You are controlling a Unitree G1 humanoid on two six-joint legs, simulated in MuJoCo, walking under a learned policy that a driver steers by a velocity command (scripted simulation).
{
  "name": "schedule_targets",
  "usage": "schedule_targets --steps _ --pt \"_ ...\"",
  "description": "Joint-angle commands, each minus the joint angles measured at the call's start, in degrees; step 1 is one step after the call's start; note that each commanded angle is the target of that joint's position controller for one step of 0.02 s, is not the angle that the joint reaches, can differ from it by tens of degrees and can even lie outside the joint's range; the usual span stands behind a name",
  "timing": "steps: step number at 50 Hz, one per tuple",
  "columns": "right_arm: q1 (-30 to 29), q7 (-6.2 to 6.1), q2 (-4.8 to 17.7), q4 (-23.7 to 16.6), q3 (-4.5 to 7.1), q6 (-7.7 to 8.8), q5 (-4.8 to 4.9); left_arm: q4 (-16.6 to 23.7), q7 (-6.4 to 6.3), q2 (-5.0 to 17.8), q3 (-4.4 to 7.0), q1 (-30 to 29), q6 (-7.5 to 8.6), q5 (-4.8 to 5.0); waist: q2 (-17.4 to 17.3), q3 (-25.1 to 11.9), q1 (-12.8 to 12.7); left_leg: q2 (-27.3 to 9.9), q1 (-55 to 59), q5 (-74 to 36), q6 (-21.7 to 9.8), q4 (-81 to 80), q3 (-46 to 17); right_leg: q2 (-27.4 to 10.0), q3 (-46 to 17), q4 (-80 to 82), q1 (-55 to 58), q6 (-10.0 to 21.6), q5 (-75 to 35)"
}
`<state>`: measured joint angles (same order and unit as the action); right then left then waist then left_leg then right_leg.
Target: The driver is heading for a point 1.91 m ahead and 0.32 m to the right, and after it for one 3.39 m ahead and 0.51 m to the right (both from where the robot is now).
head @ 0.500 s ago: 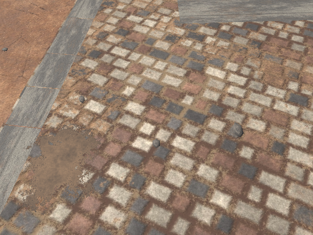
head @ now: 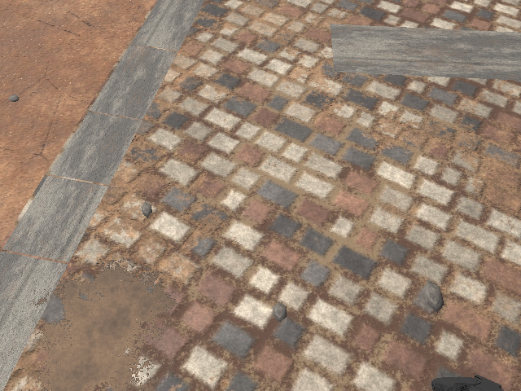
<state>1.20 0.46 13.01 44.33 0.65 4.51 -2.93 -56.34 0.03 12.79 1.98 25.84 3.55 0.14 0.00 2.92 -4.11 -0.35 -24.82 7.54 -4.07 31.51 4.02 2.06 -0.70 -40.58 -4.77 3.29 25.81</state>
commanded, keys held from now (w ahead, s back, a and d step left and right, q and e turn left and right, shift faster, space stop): w+e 0.54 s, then w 0.16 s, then w+q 0.30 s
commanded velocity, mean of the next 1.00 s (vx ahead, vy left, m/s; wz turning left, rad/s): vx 0.50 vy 0.00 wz -0.30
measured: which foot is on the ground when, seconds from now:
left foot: down 0.00-0.52, up 0.54-1.00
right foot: up 0.00-0.48, down 0.50-1.00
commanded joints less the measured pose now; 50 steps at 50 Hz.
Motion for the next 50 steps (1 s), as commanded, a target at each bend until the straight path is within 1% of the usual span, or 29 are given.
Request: schedule_targets --steps 1,2,3,4,5,7,9,13,15,19,20,22,23,24,25,26,27,28,29,30,31,32,34,36,39,42,46,48,50 --pt "17.6 -0.80 10.7 2.1 3.68 -0.74 1.08 4.6 -0.40 8.1 2.17 -0.1 -0.06 -0.50 -5.2 -10.5 7.8 -22.9 32.2 15.9 -8.6 -16.7 -32.4 -2.9 -3.1 -29.4 -31.1 2.3 -0.4" --pt "13.5 -0.60 7.5 1.6 2.92 -0.44 1.36 5.0 0.16 6.7 1.96 -2.6 -0.13 -0.54 -4.1 -5.1 6.5 -20.1 24.9 13.0 -7.2 -19.4 -25.1 -4.9 -2.9 -27.4 -30.3 2.1 -4.6" --pt "12.1 -0.65 5.8 1.8 2.50 -0.03 1.39 4.9 0.55 5.7 2.02 -3.3 -0.62 -0.80 -5.0 -2.5 5.3 -17.6 20.5 8.8 -5.3 -21.2 -19.2 -6.2 -2.5 -25.4 -28.5 1.8 -6.8" --pt "11.9 -0.89 4.6 2.5 2.17 0.35 1.68 4.6 1.04 5.2 2.15 -3.1 -1.47 -1.59 -5.4 -0.8 4.0 -14.9 17.1 5.2 -3.3 -22.4 -14.2 -7.0 -2.5 -24.2 -26.7 1.4 -8.4" --pt "12.3 -0.99 5.2 2.8 2.31 0.89 1.72 4.6 1.46 4.1 2.05 -2.0 -2.20 -1.81 -6.7 -1.6 3.1 -15.3 16.1 2.0 -3.6 -22.8 -11.8 -7.0 -1.8 -24.4 -25.4 0.8 -9.3" --pt "14.0 -0.96 5.5 3.8 2.63 1.93 2.24 5.6 1.98 3.6 2.11 -4.6 -3.00 -1.84 -5.0 -0.8 2.7 -15.0 16.2 -2.6 -4.2 -24.1 -7.9 -7.5 -1.4 -24.4 -27.8 0.1 -12.3" --pt "15.5 -1.08 6.0 4.6 2.91 2.28 2.18 7.0 2.39 3.5 2.19 -8.4 -3.33 -1.90 -3.9 0.0 2.9 -14.7 17.7 -5.2 -4.3 -24.8 -4.4 -8.2 -1.1 -22.8 -31.9 -0.5 -16.2" --pt "18.3 -1.12 5.6 6.3 2.87 2.09 1.89 10.0 3.13 2.7 1.65 -16.4 -3.27 -1.78 -3.6 1.8 4.1 -13.2 19.6 -9.9 -4.2 -24.6 2.1 -7.9 0.9 -12.6 -34.8 -1.2 -23.6" --pt "19.3 -1.26 6.2 6.9 3.00 2.03 1.90 11.5 3.56 2.1 1.11 -20.4 -3.13 -1.88 -3.8 2.4 5.0 -13.2 20.4 -12.5 -3.9 -24.2 4.7 -7.3 3.0 -5.9 -32.9 -0.8 -26.5" --pt "23.1 -1.78 7.7 8.7 3.43 1.30 1.75 14.3 4.08 2.6 0.77 -26.2 -3.03 -2.28 -3.6 3.3 6.6 -15.4 27.2 -20.0 -3.4 -21.6 7.8 -6.0 6.8 1.7 -31.7 1.7 -23.4" --pt "23.4 -1.93 8.0 9.0 3.52 0.93 1.68 14.7 4.07 2.9 0.86 -26.5 -3.02 -2.39 -3.7 3.2 6.4 -15.7 29.1 -24.4 -3.1 -19.7 8.6 -5.2 7.6 2.9 -30.8 2.6 -21.1" --pt "23.1 -2.26 9.4 9.2 3.86 0.21 1.54 14.5 3.67 3.7 1.31 -24.5 -3.09 -2.51 -5.1 1.1 4.9 -15.9 31.5 -41.5 -2.4 -12.7 10.6 -1.8 9.9 4.2 -25.8 4.9 -15.1" --pt "22.8 -2.35 10.4 9.3 4.14 -0.33 1.49 13.7 3.36 4.5 1.76 -21.2 -3.01 -2.53 -5.8 -1.1 3.3 -16.0 32.1 -48.8 -2.2 -6.5 11.2 0.4 10.7 4.8 -21.6 6.2 -11.8" --pt "22.7 -2.27 11.2 9.1 4.35 -0.97 1.54 12.2 2.95 5.6 2.49 -15.7 -2.63 -2.50 -5.6 -4.5 1.1 -15.8 31.3 -50.4 -2.1 2.8 11.6 2.6 10.7 6.7 -15.3 7.7 -10.0" --pt "21.8 -2.06 11.3 8.4 4.35 -1.36 1.75 9.2 2.18 7.6 3.68 -6.5 -2.06 -3.01 -2.9 -9.5 -3.2 -14.8 24.6 -42.0 -0.5 16.7 12.5 3.2 8.3 11.8 -2.5 9.8 -12.1" --pt "22.8 -1.60 7.1 5.7 3.35 -1.13 2.36 8.3 1.24 14.1 5.67 -0.9 -2.01 -3.61 5.4 -15.7 -4.1 -11.0 6.3 -13.4 2.1 35.8 12.3 -10.9 -11.5 13.9 14.5 14.7 -4.7" --pt "20.1 -0.58 6.0 1.4 3.39 -0.39 2.39 9.6 1.03 18.6 6.57 -3.2 -2.59 -1.85 12.9 -18.9 -1.4 1.7 -13.1 24.4 5.0 51.9 3.4 -22.4 -41.9 23.2 23.2 22.2 -9.2" --pt "13.3 -0.38 8.4 0.5 3.64 0.11 1.85 9.3 0.57 16.4 6.01 -3.5 -3.21 -1.09 2.7 -13.0 -2.8 -2.2 -19.2 18.9 4.2 51.5 -4.6 -21.2 -34.3 25.0 20.0 19.9 -13.8" --pt "13.4 -0.17 7.0 0.6 3.09 0.83 2.67 8.8 0.11 13.1 5.12 -6.5 -3.02 -0.82 1.0 -7.1 -0.4 -4.7 -18.1 13.1 3.6 47.1 -4.5 -20.0 -26.2 25.3 12.4 17.8 -19.2" --pt "15.4 -0.28 6.5 2.1 3.03 0.97 2.61 8.8 0.01 9.9 4.20 -9.3 -2.52 -0.89 -1.7 -3.6 2.6 -6.6 -13.8 10.8 3.4 41.0 -4.6 -16.8 -20.3 26.3 5.3 14.8 -26.3" --pt "16.4 -0.30 6.3 2.7 3.07 0.12 1.46 8.7 -0.16 8.3 3.58 -11.1 -1.89 -0.55 -1.4 -2.2 4.5 -7.5 -10.0 10.2 3.8 37.6 -4.8 -14.2 -15.9 27.1 0.9 13.1 -30.9" --pt "18.3 -0.12 5.7 3.6 2.91 -1.01 0.58 8.7 -0.11 7.1 3.06 -12.1 -1.18 -0.48 -0.5 -2.9 5.7 -7.8 -6.4 9.5 4.2 35.5 -4.8 -12.5 -13.0 27.9 -1.6 12.2 -33.2" --pt "18.4 0.46 5.0 3.7 2.91 -2.46 0.25 7.4 0.15 7.4 2.87 -9.9 0.23 -0.13 0.3 -3.1 6.2 -7.3 -5.4 8.2 4.9 32.6 -3.7 -11.0 -10.3 29.2 -2.8 12.0 -37.9" --pt "15.5 0.89 4.6 3.0 2.86 -2.97 0.59 6.3 0.29 8.6 3.02 -7.6 0.81 -0.26 1.3 -1.7 5.6 -7.6 -8.4 4.1 5.2 28.5 -2.9 -10.4 -8.2 30.9 -2.0 11.0 -38.3" --pt "9.3 1.13 5.1 1.6 2.89 -3.09 1.29 5.3 0.42 8.3 2.69 -4.9 1.07 -0.52 2.3 0.2 3.3 -7.7 -13.4 -2.2 4.6 22.1 -2.5 -10.1 -5.4 32.5 1.5 8.3 -38.9" --pt "4.9 1.42 4.5 0.5 2.52 -2.84 1.86 4.3 0.25 7.8 2.17 -3.3 1.47 -0.95 2.9 1.3 1.7 -6.0 -14.2 -7.0 3.4 15.2 -2.6 -10.3 -2.0 33.4 4.5 6.4 -39.8" --pt "-0.1 1.84 3.9 -1.2 2.00 -2.48 1.81 2.4 -0.76 7.1 1.49 -1.1 1.73 -1.54 2.7 3.6 0.4 -2.9 -14.3 -8.5 1.1 7.3 -1.4 -12.4 2.0 33.9 9.6 5.5 -43.6" --pt "-0.4 1.94 3.8 -1.7 1.90 -2.27 1.54 1.8 -1.35 7.4 1.23 -1.3 1.72 -1.64 2.8 3.6 1.1 -1.2 -11.7 -6.1 -0.5 3.7 0.5 -13.4 3.9 31.5 12.1 4.8 -51.3" --pt "3.1 1.56 4.5 -0.9 2.27 -2.25 1.43 1.5 -1.98 8.9 1.31 -2.6 1.75 -1.82 4.4 0.9 3.3 2.1 -5.5 -0.8 -2.8 2.6 3.2 -14.0 6.0 24.2 14.3 3.7 -70.2"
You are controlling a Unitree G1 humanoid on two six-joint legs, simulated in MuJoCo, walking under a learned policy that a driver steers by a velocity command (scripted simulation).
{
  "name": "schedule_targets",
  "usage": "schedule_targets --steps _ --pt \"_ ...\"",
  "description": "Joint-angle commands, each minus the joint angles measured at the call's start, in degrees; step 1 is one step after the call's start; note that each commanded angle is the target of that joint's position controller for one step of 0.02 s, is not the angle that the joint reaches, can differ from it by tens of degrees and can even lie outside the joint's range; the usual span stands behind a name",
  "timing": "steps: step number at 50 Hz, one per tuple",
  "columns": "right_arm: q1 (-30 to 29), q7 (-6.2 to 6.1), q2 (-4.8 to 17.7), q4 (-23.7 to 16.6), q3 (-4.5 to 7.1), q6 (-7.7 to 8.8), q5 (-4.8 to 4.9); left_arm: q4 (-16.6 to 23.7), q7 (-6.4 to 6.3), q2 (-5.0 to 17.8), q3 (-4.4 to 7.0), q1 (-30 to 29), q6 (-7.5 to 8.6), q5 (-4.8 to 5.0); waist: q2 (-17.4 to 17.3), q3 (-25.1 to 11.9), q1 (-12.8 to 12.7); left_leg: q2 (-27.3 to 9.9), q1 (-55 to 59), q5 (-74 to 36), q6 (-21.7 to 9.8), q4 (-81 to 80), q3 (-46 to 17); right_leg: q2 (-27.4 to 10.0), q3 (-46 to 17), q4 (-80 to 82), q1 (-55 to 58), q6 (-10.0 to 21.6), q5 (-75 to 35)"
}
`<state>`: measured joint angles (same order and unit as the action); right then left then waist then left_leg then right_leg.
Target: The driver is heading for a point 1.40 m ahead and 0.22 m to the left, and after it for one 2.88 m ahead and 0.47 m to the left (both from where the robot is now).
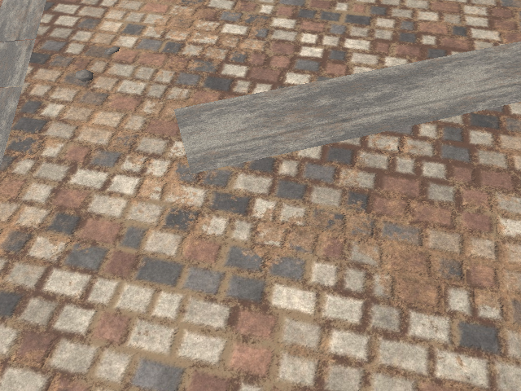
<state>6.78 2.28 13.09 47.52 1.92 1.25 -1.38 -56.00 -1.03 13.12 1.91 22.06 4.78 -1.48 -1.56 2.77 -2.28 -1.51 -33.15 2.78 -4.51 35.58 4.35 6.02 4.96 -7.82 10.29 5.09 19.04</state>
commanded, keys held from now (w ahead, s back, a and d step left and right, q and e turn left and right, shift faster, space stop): w+q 0.46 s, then w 0.54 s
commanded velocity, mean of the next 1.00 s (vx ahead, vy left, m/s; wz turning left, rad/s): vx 0.50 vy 0.00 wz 0.34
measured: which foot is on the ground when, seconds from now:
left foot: up 0.00-0.04, down 0.06-0.60, up 0.62-1.00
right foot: down 0.00-0.08, up 0.10-0.56, down 0.58-1.00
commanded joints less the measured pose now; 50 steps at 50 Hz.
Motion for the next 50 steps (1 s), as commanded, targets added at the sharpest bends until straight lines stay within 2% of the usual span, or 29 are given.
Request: schedule_targets --steps 1,2,3,4,5,6,7,8,9,11,13,16,19,22,24,25,27,28,29,30,31,32,33,34,36,39,43,46,50 --pt "1.6 -0.51 5.3 -3.0 1.42 1.08 -0.24 1.2 -1.22 9.5 1.57 0.6 0.26 -0.42 7.0 -1.4 3.4 5.1 6.7 7.3 -3.6 -1.6 3.8 -18.3 1.1 -15.2 0.2 1.6 -71.2" --pt "8.2 -0.71 6.5 -1.0 2.10 1.34 -0.37 1.4 -1.29 10.3 1.80 0.0 -0.22 -0.66 7.1 -5.0 6.2 6.7 13.2 8.9 -5.0 -3.4 3.7 -18.3 1.7 -24.9 -0.7 1.4 -72.5" --pt "16.8 -0.99 8.3 1.4 3.06 1.76 -1.07 2.2 -1.21 11.0 1.88 -1.4 -0.46 -0.26 5.6 -9.0 10.5 5.7 25.2 6.9 -7.3 -7.9 0.5 -17.2 3.2 -38.2 -7.7 0.7 -63.4" --pt "23.7 -1.78 14.7 2.2 5.09 1.52 -1.70 5.2 -0.73 8.5 1.08 -1.4 0.05 0.85 -2.7 -15.2 12.3 -7.8 40.3 9.5 -13.3 -9.1 -18.7 -11.9 5.4 -59.8 -23.8 -1.1 -39.5" --pt "19.6 -1.55 16.5 1.6 5.55 0.92 -0.20 7.2 0.42 6.8 1.16 -0.2 0.67 1.16 -12.6 -18.8 7.2 -18.6 50.5 2.4 -21.5 -16.8 -47.8 0.5 -1.9 -75.8 -44.1 -3.0 10.1" --pt "16.2 -1.14 15.1 1.6 5.42 0.73 1.56 7.8 0.74 8.2 1.13 -4.1 0.99 -0.20 -2.7 -13.5 7.0 -16.6 46.4 5.9 -19.9 -17.8 -41.7 -4.8 -9.9 -76.4 -49.5 -1.9 5.8" --pt "13.1 -1.29 12.0 1.0 4.67 0.61 1.39 9.0 1.10 8.0 0.92 -6.7 1.69 0.36 0.5 -7.1 5.9 -15.4 38.2 5.5 -18.0 -19.7 -35.1 -7.3 -9.3 -72.7 -49.9 -2.1 1.1" --pt "11.1 -1.41 9.0 1.0 3.84 0.56 1.03 9.0 1.16 7.7 0.96 -7.0 1.76 0.39 4.2 -2.4 3.6 -12.7 30.9 2.3 -15.3 -21.7 -30.3 -9.3 -8.6 -67.2 -47.7 -2.4 -0.6" --pt "10.2 -1.76 7.7 1.2 3.33 0.84 1.23 9.5 1.13 7.2 0.89 -7.3 0.87 -0.45 4.1 -0.5 1.9 -10.0 26.0 -1.6 -13.7 -22.5 -26.7 -10.5 -8.6 -63.5 -45.2 -3.5 -0.9" --pt "10.3 -1.95 8.2 1.3 3.22 1.77 1.46 9.7 1.45 6.0 0.48 -5.7 -1.28 -1.48 1.7 -1.4 0.5 -7.0 22.0 -6.5 -12.7 -23.5 -22.2 -11.1 -7.5 -58.9 -41.5 -5.4 -1.4" --pt "11.8 -1.93 10.2 1.6 3.74 2.38 1.53 11.0 1.63 5.5 0.29 -7.6 -2.25 -1.50 0.6 -1.3 0.6 -5.2 20.5 -8.6 -12.5 -24.4 -20.2 -11.3 -6.0 -54.1 -42.2 -7.0 -3.8" --pt "14.8 -1.93 10.8 1.7 3.99 2.22 1.56 14.0 1.79 5.8 0.22 -15.4 -2.53 -1.24 -0.5 0.2 3.1 -3.6 21.9 -8.0 -10.7 -25.2 -20.2 -11.5 -5.0 -44.6 -46.3 -8.8 -10.8" --pt "18.0 -2.04 10.9 1.8 4.20 1.83 1.54 16.1 2.05 5.6 -0.06 -20.9 -2.43 -0.81 -1.6 -0.6 5.9 -2.9 26.7 -10.0 -8.6 -23.2 -20.9 -10.4 -5.2 -37.1 -47.9 -8.9 -16.5" --pt "20.5 -2.43 11.1 1.8 4.29 1.55 1.02 18.1 2.25 5.8 -0.42 -25.6 -2.00 -0.47 -2.1 -0.8 7.8 -3.5 31.4 -14.0 -8.4 -20.6 -22.8 -8.8 -5.3 -31.8 -48.7 -8.4 -17.5" --pt "20.8 -2.75 11.4 1.5 4.34 1.50 0.56 19.2 2.32 6.1 -0.63 -27.1 -1.50 -0.27 -2.5 -0.9 8.0 -4.5 33.9 -16.9 -8.1 -18.5 -23.8 -7.8 -5.3 -28.3 -47.5 -7.5 -16.7" --pt "20.4 -3.01 11.5 1.3 4.32 1.60 0.44 19.3 2.36 6.4 -0.62 -26.6 -1.22 -0.24 -2.9 -1.0 7.5 -5.2 34.4 -17.9 -7.4 -17.7 -24.3 -7.6 -5.6 -26.1 -45.3 -6.7 -16.2" --pt "17.8 -3.29 11.9 0.7 4.25 2.00 0.34 17.8 2.11 7.9 -0.09 -20.8 -0.68 -0.23 -3.5 -2.1 4.5 -5.9 32.5 -23.1 -5.3 -14.7 -24.3 -6.1 -5.4 -22.1 -35.1 -4.4 -13.5" --pt "17.1 -3.14 12.3 0.8 4.22 2.32 0.37 15.9 1.66 9.2 0.55 -15.1 -0.32 -0.29 -3.0 -4.5 2.0 -4.9 32.0 -29.2 -4.3 -9.2 -23.5 -4.6 -4.6 -20.6 -27.7 -3.1 -11.6" --pt "16.7 -2.73 11.8 1.0 3.94 2.68 0.70 13.9 1.05 10.5 1.22 -7.6 0.38 -0.64 -0.3 -8.5 -1.9 -1.9 29.5 -28.6 -3.1 0.9 -20.5 -6.0 -5.4 -17.4 -17.6 -1.4 -12.9" --pt "17.4 -2.32 8.2 -0.6 2.81 3.18 1.06 13.3 0.10 14.3 2.06 1.4 0.76 -1.77 5.2 -16.4 -4.9 1.2 22.2 -13.2 -1.9 16.2 -17.1 -18.4 -18.7 -16.4 -5.0 1.7 -3.3" --pt "26.2 -2.11 4.8 -0.7 2.33 2.95 2.51 12.0 0.23 19.7 3.73 2.4 -0.14 -1.90 20.2 -20.5 -0.4 11.2 5.4 25.9 0.3 31.3 -10.9 -30.4 -45.9 -9.6 5.4 9.6 -0.7" --pt "24.0 -2.68 9.1 1.0 2.59 2.32 0.32 12.5 0.84 14.4 3.03 -1.5 -0.85 -0.45 9.8 -13.7 0.7 6.5 -0.7 25.1 -0.5 35.9 -12.7 -29.0 -48.0 -7.9 -0.3 9.0 6.2" --pt "18.6 -2.24 9.3 0.4 2.67 2.25 -0.03 13.3 1.14 10.1 2.10 -5.7 -0.84 0.11 3.9 -6.7 0.9 4.6 -0.7 19.8 -0.3 35.2 -12.7 -26.4 -38.6 -7.2 -7.8 8.0 4.3" --pt "15.5 -1.89 8.4 -0.5 2.33 2.34 -0.02 13.0 1.34 8.0 1.57 -7.6 -0.64 -0.24 2.2 -3.7 1.3 3.1 0.0 16.9 0.0 32.9 -12.1 -23.5 -31.7 -6.1 -12.3 6.9 -2.8" --pt "14.2 -1.10 7.6 -0.9 2.08 1.54 -0.76 11.3 1.16 7.0 1.12 -6.9 0.03 -0.02 6.3 -2.5 2.7 1.2 2.3 15.8 0.8 29.1 -10.9 -19.2 -22.7 -4.6 -16.3 5.1 -12.9" --pt "13.2 -0.53 6.6 -1.1 1.67 0.69 -1.08 8.8 1.60 7.6 1.30 -3.4 1.36 0.81 7.1 -3.0 3.3 1.0 1.5 14.5 1.9 26.5 -9.3 -18.3 -18.1 -3.2 -16.1 6.1 -21.4" --pt "3.2 0.10 5.3 -4.2 0.57 0.71 -1.13 6.7 1.60 7.6 1.38 -0.7 1.14 1.04 6.4 -0.1 1.9 -2.3 -3.9 7.3 3.8 17.0 -5.3 -17.0 -13.5 0.6 -15.7 6.6 -21.8" --pt "-3.4 0.38 3.6 -6.1 -0.62 1.09 -0.65 5.2 1.76 8.0 1.50 1.6 0.97 1.12 6.6 0.6 0.3 -2.2 -0.5 1.9 4.2 6.4 -2.4 -15.4 -9.8 0.5 -16.2 5.6 -25.7" --pt "-7.4 -0.06 4.6 -7.3 -0.78 1.38 -0.22 3.3 1.62 9.3 1.80 4.5 0.62 0.84 6.7 0.9 -0.6 -0.9 3.3 1.4 2.6 -0.8 -1.0 -17.6 -9.6 -1.9 -12.7 4.8 -29.9"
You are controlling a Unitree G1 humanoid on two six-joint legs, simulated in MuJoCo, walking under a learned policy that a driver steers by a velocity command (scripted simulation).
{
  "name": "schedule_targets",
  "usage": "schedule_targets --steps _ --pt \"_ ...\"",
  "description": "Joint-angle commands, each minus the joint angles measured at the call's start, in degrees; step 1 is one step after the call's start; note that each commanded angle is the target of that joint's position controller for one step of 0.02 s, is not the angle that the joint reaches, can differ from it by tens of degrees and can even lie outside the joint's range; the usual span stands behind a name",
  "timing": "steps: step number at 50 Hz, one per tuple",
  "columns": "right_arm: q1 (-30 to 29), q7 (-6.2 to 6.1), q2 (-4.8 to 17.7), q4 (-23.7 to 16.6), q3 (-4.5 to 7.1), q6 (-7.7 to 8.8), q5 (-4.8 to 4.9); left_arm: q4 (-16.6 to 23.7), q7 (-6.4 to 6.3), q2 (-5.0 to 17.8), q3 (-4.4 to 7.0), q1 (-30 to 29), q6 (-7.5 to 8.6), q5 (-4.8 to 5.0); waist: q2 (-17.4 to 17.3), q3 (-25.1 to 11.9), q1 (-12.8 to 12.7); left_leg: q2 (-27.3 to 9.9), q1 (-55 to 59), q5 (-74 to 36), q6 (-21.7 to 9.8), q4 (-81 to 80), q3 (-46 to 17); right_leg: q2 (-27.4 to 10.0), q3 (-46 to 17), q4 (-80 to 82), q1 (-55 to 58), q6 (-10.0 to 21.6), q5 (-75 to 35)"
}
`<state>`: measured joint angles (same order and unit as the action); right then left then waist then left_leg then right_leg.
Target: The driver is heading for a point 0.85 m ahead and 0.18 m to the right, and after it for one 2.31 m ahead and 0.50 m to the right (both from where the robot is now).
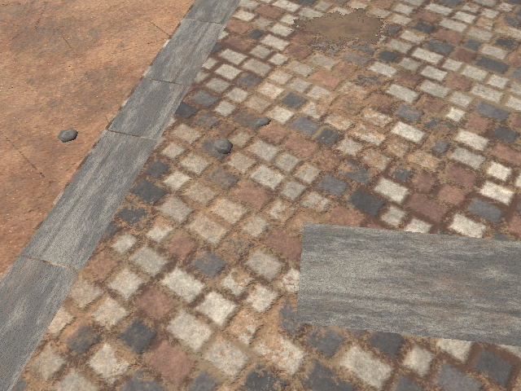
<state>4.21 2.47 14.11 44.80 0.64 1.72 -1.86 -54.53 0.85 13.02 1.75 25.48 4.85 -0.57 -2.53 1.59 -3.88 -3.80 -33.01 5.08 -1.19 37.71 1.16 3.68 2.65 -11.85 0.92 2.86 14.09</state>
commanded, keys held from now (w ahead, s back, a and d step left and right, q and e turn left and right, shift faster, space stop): w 0.06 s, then w+e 0.86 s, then w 0.08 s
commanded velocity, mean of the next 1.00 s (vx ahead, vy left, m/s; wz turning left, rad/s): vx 0.50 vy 0.00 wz -0.40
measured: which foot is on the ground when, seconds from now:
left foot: up 0.00-0.08, down 0.10-0.64, up 0.66-1.00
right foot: down 0.00-0.10, up 0.12-0.64, down 0.66-1.00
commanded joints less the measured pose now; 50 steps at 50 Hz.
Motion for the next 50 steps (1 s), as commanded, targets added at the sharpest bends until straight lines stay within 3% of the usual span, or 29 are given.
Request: schedule_targets --steps 1,3,4,5,6,7,8,9,10,12,15,21,27,30,31,32,33,34,35,36,37,38,39,41,44,50 --pt "-5.1 -0.44 4.1 -4.8 0.62 1.02 0.25 1.4 -0.40 9.6 2.02 1.2 0.38 -0.17 7.6 2.3 1.3 1.6 3.9 0.3 -1.5 -4.0 2.1 -16.1 -7.5 1.2 -2.0 6.8 -26.5" --pt "-2.0 -0.94 4.9 -3.9 1.10 1.40 -0.06 0.9 -0.70 10.2 2.16 0.4 0.01 -0.26 7.4 1.1 3.3 3.4 9.2 3.9 -3.2 -6.9 2.7 -16.6 -6.9 -4.2 -0.1 5.9 -35.2" --pt "3.7 -1.35 5.5 -1.9 1.61 1.88 -0.46 0.6 -0.76 10.0 2.07 0.3 -0.26 0.02 5.9 -1.6 5.9 4.8 17.4 3.3 -4.3 -10.7 3.1 -15.2 -5.8 -11.8 -1.1 5.1 -40.5" --pt "12.8 -2.00 7.7 1.1 2.60 2.60 -1.24 0.7 -0.76 8.9 1.62 0.4 -0.32 0.20 3.4 -7.0 9.4 3.0 30.3 3.2 -5.9 -12.1 0.6 -12.3 -4.1 -22.7 -6.6 4.0 -36.9" --pt "21.8 -2.85 13.0 2.0 3.95 3.01 -2.57 3.5 -0.53 5.1 0.45 0.6 -0.12 1.10 -4.7 -14.9 12.1 -12.5 45.9 10.2 -9.6 -14.4 -17.1 -7.7 -1.2 -40.9 -20.5 2.1 -16.4" --pt "22.2 -2.67 16.3 2.3 4.91 2.17 -1.36 3.5 -0.91 3.4 0.44 5.7 -0.51 1.29 -12.8 -18.2 9.6 -22.9 50.0 12.3 -14.3 -21.3 -36.8 -0.2 -1.3 -54.5 -33.6 1.6 17.5" --pt "18.1 -2.47 11.7 2.0 4.07 1.75 0.31 2.6 -1.31 8.8 1.98 1.4 -1.31 -0.10 -3.2 -10.5 8.6 -19.7 42.8 17.0 -12.8 -22.3 -32.4 -3.9 -6.2 -57.7 -36.7 2.3 13.6" --pt "13.0 -2.32 8.1 1.3 3.07 1.98 0.56 3.2 -0.78 7.5 1.94 -1.3 -1.21 0.05 -2.1 -3.8 6.7 -17.0 35.0 15.1 -11.2 -24.7 -24.3 -6.0 -6.6 -56.1 -36.5 2.4 8.5" --pt "10.4 -2.18 5.8 1.2 2.50 2.42 0.49 2.9 -0.48 6.0 1.74 -2.2 -1.43 0.16 -1.8 -1.2 5.4 -14.3 30.2 11.2 -9.3 -27.1 -18.3 -7.5 -6.2 -53.6 -34.5 2.2 5.3" --pt "9.8 -2.59 4.0 2.1 2.01 3.33 0.63 1.9 0.30 4.8 1.78 -1.2 -2.85 -1.00 -3.1 0.4 3.3 -11.0 25.4 4.2 -6.9 -29.3 -10.2 -8.6 -5.7 -51.9 -31.2 1.0 2.5" --pt "12.3 -2.80 5.1 3.7 2.48 4.71 1.16 3.1 1.17 3.8 2.02 -4.5 -3.98 -0.94 -1.7 0.8 2.6 -10.4 26.1 -3.8 -6.9 -30.6 -4.0 -8.9 -4.9 -51.7 -34.3 0.2 -2.1" --pt "16.6 -3.21 4.5 6.3 2.44 4.65 0.96 7.4 2.11 2.4 1.53 -16.1 -4.19 -0.96 -0.9 3.6 4.1 -8.8 29.1 -11.3 -6.4 -30.8 5.1 -8.9 -2.3 -40.1 -40.7 -0.9 -12.7" --pt "21.5 -4.08 6.2 9.1 2.80 3.84 0.74 11.5 2.89 2.0 0.56 -25.3 -3.95 -1.41 -1.0 4.8 6.3 -10.9 37.1 -24.8 -5.3 -26.6 10.7 -6.4 4.3 -26.1 -37.2 2.4 -11.7" --pt "20.4 -4.68 8.4 9.4 3.32 2.91 0.49 11.0 2.34 3.5 1.28 -21.3 -4.05 -1.60 -3.2 1.2 3.5 -11.7 40.8 -48.4 -4.8 -15.9 13.4 -1.6 7.3 -24.5 -29.5 6.0 -3.0" --pt "19.9 -4.71 9.2 9.2 3.59 2.33 0.38 9.9 2.05 4.5 1.86 -17.1 -3.90 -1.58 -3.5 -1.4 1.6 -11.9 40.9 -52.5 -4.9 -8.4 13.7 0.4 7.7 -23.6 -24.8 7.5 0.0" --pt "19.6 -4.58 9.9 8.9 3.80 1.79 0.45 8.1 1.65 5.9 2.75 -10.8 -3.45 -1.74 -3.0 -5.1 -1.0 -11.8 38.1 -49.2 -4.7 2.0 13.8 2.0 6.8 -20.6 -16.7 9.2 0.8" --pt "18.2 -4.27 9.8 7.7 3.79 1.69 0.66 5.6 0.85 9.3 4.33 -1.9 -3.08 -2.45 0.9 -9.7 -5.6 -10.4 28.0 -35.3 -2.9 17.7 14.3 -1.5 -0.2 -15.6 -3.0 12.1 1.3" --pt "20.8 -3.08 2.5 3.9 2.38 2.17 1.26 6.0 -0.01 16.4 6.19 -1.8 -3.34 -2.51 14.3 -14.4 -1.6 -0.4 2.4 16.6 0.4 39.3 13.2 -19.8 -28.6 -14.0 15.8 20.4 0.1" --pt "14.0 -2.68 6.9 1.2 3.25 2.94 1.02 6.7 -0.04 17.3 6.41 -0.6 -4.13 -0.42 9.0 -17.1 -3.7 5.6 -7.7 25.3 1.2 47.7 0.0 -23.6 -46.5 -5.2 17.8 24.0 -0.4" --pt "9.4 -2.39 6.6 -0.3 3.00 3.77 1.17 6.2 -0.60 15.6 6.00 -3.7 -4.39 -0.04 5.2 -8.2 -2.5 1.1 -12.6 19.0 0.5 45.2 -3.3 -22.5 -36.2 -3.9 12.1 21.6 -3.5" --pt "10.0 -2.42 6.4 -0.1 2.78 4.42 1.41 6.2 -0.79 12.2 5.20 -6.4 -4.18 0.26 2.1 -3.5 0.0 -1.0 -9.8 14.7 0.4 39.2 -3.0 -20.3 -30.4 -2.9 4.2 18.9 -9.1" --pt "10.8 -2.58 6.3 0.7 2.95 4.12 0.99 6.4 -0.95 10.1 4.62 -9.2 -3.77 0.22 0.1 -0.6 2.7 -2.4 -5.9 13.5 0.8 34.4 -3.0 -16.9 -25.2 -2.2 -2.0 16.3 -15.3" --pt "12.1 -2.57 6.1 0.8 2.89 3.03 -0.12 6.6 -1.17 8.7 4.11 -10.7 -3.30 0.59 0.6 -0.4 4.6 -3.0 -1.9 13.2 1.7 31.6 -3.1 -14.4 -21.4 -1.6 -6.1 15.2 -19.7" --pt "13.1 -2.13 5.0 0.8 2.78 0.99 -1.01 6.7 -0.91 8.8 3.84 -10.3 -2.03 0.85 1.6 -1.6 5.9 -2.9 1.2 13.2 3.1 27.9 -2.4 -11.9 -18.2 -1.2 -8.9 14.7 -24.7" --pt "8.2 -1.75 4.2 -1.5 2.54 -0.07 -0.90 6.2 -0.66 10.9 4.35 -7.3 -1.41 0.68 3.3 -0.4 4.8 -2.8 -1.3 8.0 4.6 21.0 -1.1 -9.9 -17.0 0.2 -10.8 13.7 -23.3" --pt "-3.6 -1.14 4.1 -5.2 1.89 0.26 -0.32 5.0 -0.77 10.0 3.90 -0.3 -1.40 0.44 5.9 0.7 -0.3 -1.3 -5.2 -4.1 3.9 4.9 -0.5 -9.4 -17.1 -0.4 -3.5 10.2 -24.8"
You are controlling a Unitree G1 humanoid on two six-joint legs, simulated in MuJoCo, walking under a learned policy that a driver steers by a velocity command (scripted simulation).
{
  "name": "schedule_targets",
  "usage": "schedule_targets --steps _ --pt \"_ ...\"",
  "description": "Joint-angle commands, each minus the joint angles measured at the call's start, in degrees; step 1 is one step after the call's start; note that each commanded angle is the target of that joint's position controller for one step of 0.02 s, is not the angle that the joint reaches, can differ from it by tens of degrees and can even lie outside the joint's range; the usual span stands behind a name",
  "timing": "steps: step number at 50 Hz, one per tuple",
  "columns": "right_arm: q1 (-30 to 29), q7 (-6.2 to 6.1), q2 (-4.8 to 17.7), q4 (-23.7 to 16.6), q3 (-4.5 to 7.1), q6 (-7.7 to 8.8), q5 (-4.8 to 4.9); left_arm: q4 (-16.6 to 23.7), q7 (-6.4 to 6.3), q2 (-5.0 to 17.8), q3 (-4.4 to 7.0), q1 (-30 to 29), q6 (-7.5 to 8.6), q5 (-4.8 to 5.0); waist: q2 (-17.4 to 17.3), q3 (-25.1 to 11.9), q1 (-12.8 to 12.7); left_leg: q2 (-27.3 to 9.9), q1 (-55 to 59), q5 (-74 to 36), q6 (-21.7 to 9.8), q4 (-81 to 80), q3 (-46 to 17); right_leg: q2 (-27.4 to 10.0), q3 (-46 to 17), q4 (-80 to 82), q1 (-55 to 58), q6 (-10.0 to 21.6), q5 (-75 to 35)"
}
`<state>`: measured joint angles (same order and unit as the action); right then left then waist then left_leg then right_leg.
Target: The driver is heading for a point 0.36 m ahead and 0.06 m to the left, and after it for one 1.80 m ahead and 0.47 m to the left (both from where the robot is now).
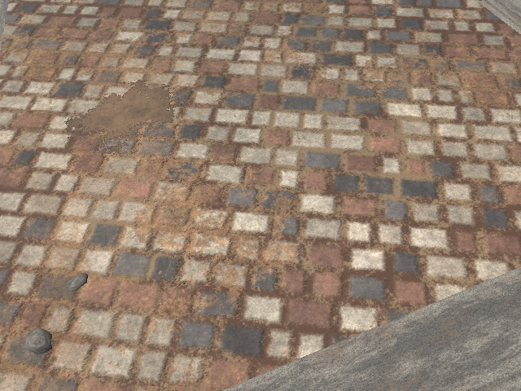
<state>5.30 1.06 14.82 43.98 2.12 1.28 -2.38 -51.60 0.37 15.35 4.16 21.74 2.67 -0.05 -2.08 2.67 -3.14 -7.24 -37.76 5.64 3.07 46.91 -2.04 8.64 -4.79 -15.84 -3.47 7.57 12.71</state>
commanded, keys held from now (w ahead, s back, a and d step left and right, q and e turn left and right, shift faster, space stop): w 0.18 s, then q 0.82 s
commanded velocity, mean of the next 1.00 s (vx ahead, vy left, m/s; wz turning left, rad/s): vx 0.21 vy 0.00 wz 0.25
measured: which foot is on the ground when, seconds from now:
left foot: up 0.00-0.16, down 0.18-0.70, up 0.72-1.00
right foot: down 0.00-0.20, up 0.22-0.68, down 0.70-1.00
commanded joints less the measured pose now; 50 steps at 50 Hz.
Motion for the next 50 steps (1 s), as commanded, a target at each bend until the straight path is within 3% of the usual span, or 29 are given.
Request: schedule_targets --steps 1,3,5,7,8,9,10,11,12,13,14,16,20,27,32,34,35,36,37,38,39,40,42,43,50 --pt "-6.1 0.41 3.3 -4.9 0.24 0.89 0.29 1.7 -0.43 7.5 1.33 4.4 0.86 -0.23 5.4 -0.3 -1.7 2.5 -0.4 -5.5 -0.8 -6.3 3.0 -14.7 -9.6 3.2 2.5 5.2 -24.7" --pt "-8.7 0.63 3.4 -5.9 0.01 1.33 0.51 1.1 -0.76 7.5 1.07 5.9 0.95 -0.60 5.6 0.2 -2.7 3.6 0.2 -5.7 -2.0 -9.7 3.6 -15.9 -10.0 2.2 5.2 5.0 -27.1" --pt "-9.1 0.69 4.2 -6.5 0.11 1.76 0.63 0.9 -1.17 8.3 1.04 5.8 1.08 -0.94 6.2 0.7 -2.1 4.5 2.6 -3.7 -3.7 -12.9 3.4 -17.5 -10.7 0.9 7.2 4.3 -30.0" --pt "-3.5 0.35 5.7 -5.1 0.72 2.18 0.73 1.2 -1.47 9.4 1.13 3.3 1.35 -1.06 6.8 -0.2 1.2 6.5 11.5 0.6 -5.8 -16.2 3.7 -17.9 -9.9 -2.7 6.4 2.4 -38.6" --pt "2.2 -0.16 6.8 -3.3 1.34 2.47 0.82 1.1 -1.40 10.0 1.20 2.5 1.49 -1.20 6.6 -2.8 3.7 8.5 18.5 3.0 -6.9 -17.6 4.5 -17.0 -8.9 -8.8 6.1 1.6 -45.6" --pt "10.7 -0.84 7.9 -0.7 1.96 3.01 0.65 1.0 -1.10 9.8 1.03 1.7 1.61 -1.14 4.3 -7.2 7.9 8.2 29.3 1.4 -8.4 -20.9 4.3 -14.2 -6.2 -19.2 3.4 0.5 -45.1" --pt "19.9 -1.75 11.4 0.6 2.74 3.52 -0.57 2.4 -0.96 6.9 0.13 2.2 1.92 -0.82 -0.5 -14.2 11.0 -3.1 42.0 3.0 -11.2 -21.3 -7.5 -10.8 -3.4 -34.9 -4.8 -0.8 -30.2" --pt "21.6 -1.53 17.1 1.7 4.31 3.11 -0.96 2.1 -0.88 2.7 -0.38 10.7 1.70 1.35 -14.9 -19.2 7.0 -17.2 53.1 -6.7 -20.8 -26.1 -34.4 0.9 1.7 -54.5 -21.9 -4.0 11.6" --pt "17.5 -0.75 12.1 1.4 3.32 2.47 1.48 1.1 -1.34 6.5 0.01 8.9 1.44 -0.91 -5.8 -14.7 5.3 -15.6 47.9 -12.9 -20.7 -28.3 -37.4 -1.7 -2.8 -59.0 -26.0 -3.5 15.9" --pt "11.7 -0.47 8.3 0.5 2.33 2.50 2.20 1.7 -1.20 6.0 -0.02 4.7 1.30 -1.34 -1.3 -7.8 3.5 -13.4 41.0 -20.3 -20.2 -27.3 -26.9 -4.8 -1.8 -58.5 -26.7 -4.1 12.0" --pt "9.7 -0.18 5.4 0.6 1.48 2.74 2.03 2.4 -1.05 5.3 -0.40 1.3 1.31 -1.72 1.3 -5.4 3.3 -10.4 37.0 -30.4 -19.3 -27.4 -20.5 -6.8 -0.3 -56.0 -26.3 -4.7 9.9" --pt "9.8 -0.38 3.9 2.3 0.77 3.17 2.52 3.4 -0.58 4.5 -0.67 -0.8 0.28 -2.38 -1.8 -4.5 1.9 -5.4 33.0 -40.2 -17.0 -28.6 -12.7 -9.0 1.1 -50.5 -24.1 -6.1 8.4" --pt "11.4 -0.51 8.3 3.5 1.97 2.86 2.20 4.5 -0.58 3.2 -1.32 -2.1 -1.44 -1.77 -2.3 -7.0 0.6 -2.9 29.9 -47.6 -17.5 -28.3 -9.0 -8.2 3.2 -43.9 -22.0 -9.1 7.1" --pt "14.1 -0.96 9.5 3.2 3.09 -0.07 1.70 7.6 -1.74 3.7 -1.81 -12.2 -3.25 -1.02 -3.9 -6.4 3.4 -1.3 26.2 -26.4 -15.6 -27.9 -13.4 -8.0 3.1 -32.9 -21.4 -9.9 2.4" --pt "13.0 -1.29 10.2 1.9 4.14 -2.17 1.17 8.9 -2.78 4.1 -2.02 -13.8 -2.79 -0.09 -5.5 -4.2 4.3 -1.2 26.5 -18.7 -15.1 -24.5 -20.8 -6.4 1.9 -23.5 -18.2 -8.7 7.8" --pt "9.9 -1.48 10.1 0.9 4.31 -2.85 1.75 8.2 -3.20 4.0 -2.02 -9.7 -1.90 0.03 -5.1 -3.7 1.7 0.8 24.4 -14.7 -12.2 -21.7 -22.9 -6.2 1.8 -10.6 -11.0 -7.8 3.3" --pt "8.9 -1.62 8.8 0.0 4.02 -2.97 2.26 7.9 -3.61 5.5 -1.62 -7.6 -1.24 -0.55 -2.9 -3.9 1.1 3.3 20.9 -7.5 -9.4 -18.5 -22.2 -9.9 -1.2 -3.1 -5.3 -6.8 -0.9" --pt "12.3 -1.65 3.9 -0.8 2.88 -2.86 2.52 8.8 -4.21 9.9 -0.92 -7.8 -0.98 -1.55 9.3 -6.1 3.6 9.1 16.6 10.9 -6.1 -7.0 -13.7 -24.1 -13.3 1.2 0.1 -3.6 -6.9" --pt "15.0 -2.23 5.2 -1.2 3.30 -3.31 2.45 9.9 -3.80 13.9 -0.05 -11.1 -1.83 -1.20 17.4 -5.0 5.2 17.5 8.5 31.8 -4.6 2.7 -2.9 -33.0 -24.4 1.6 -2.1 4.4 -20.3" --pt "15.3 -2.32 9.0 -0.2 4.09 -3.68 0.77 10.0 -3.43 10.8 -0.39 -9.3 -2.24 -0.75 11.6 -5.7 4.7 12.9 9.1 31.4 -4.0 12.9 -2.6 -33.5 -22.7 0.3 -3.2 7.9 -24.6" --pt "13.9 -1.95 9.5 0.7 4.57 -3.96 0.82 10.5 -3.31 7.0 -1.44 -11.2 -2.29 -0.57 7.2 -4.0 5.3 11.6 9.3 27.4 -3.6 16.2 -3.2 -29.6 -16.3 -0.4 -5.0 7.1 -24.6" --pt "13.7 -1.60 8.9 1.1 4.66 -4.45 1.00 11.1 -3.26 5.5 -1.83 -13.7 -2.50 -0.81 6.2 -2.5 6.2 10.6 9.6 24.1 -2.6 17.8 -2.8 -25.7 -10.1 -0.6 -6.4 5.0 -23.4" --pt "13.1 -0.46 8.3 0.9 4.42 -5.20 1.15 11.7 -3.56 6.0 -1.70 -14.2 -2.48 -1.30 10.2 -3.3 5.8 10.6 8.7 20.1 -0.9 19.7 -1.2 -21.7 -3.4 -1.7 -4.3 3.3 -27.5" --pt "12.2 -0.05 8.0 0.5 4.28 -5.42 1.49 11.4 -3.44 6.3 -1.54 -13.0 -2.47 -1.41 10.3 -3.9 5.2 10.7 8.6 19.2 -0.3 19.2 -0.7 -21.2 -1.6 -2.3 -3.3 3.3 -29.1" --pt "5.3 1.31 6.4 -3.0 2.95 -6.37 1.86 10.4 -2.50 8.8 -0.07 -9.0 -2.57 -1.71 11.3 -4.6 1.9 8.0 11.9 19.9 -0.2 5.4 2.2 -24.8 1.4 -2.6 -0.8 4.7 -21.1"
